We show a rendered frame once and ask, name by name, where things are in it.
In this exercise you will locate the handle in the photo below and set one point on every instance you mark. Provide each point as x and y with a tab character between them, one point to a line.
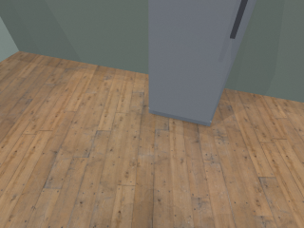
240	12

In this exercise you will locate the fridge door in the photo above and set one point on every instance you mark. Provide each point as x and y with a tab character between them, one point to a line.
190	52

